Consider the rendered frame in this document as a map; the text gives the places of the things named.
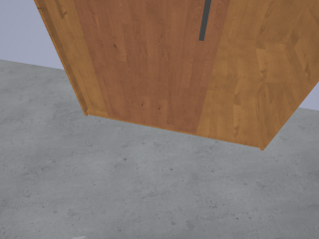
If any wardrobe door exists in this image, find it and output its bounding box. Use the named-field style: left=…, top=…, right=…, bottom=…
left=44, top=0, right=107, bottom=113
left=73, top=0, right=230, bottom=134

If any handle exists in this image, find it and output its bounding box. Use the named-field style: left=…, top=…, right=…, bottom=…
left=198, top=0, right=211, bottom=41
left=51, top=0, right=65, bottom=20

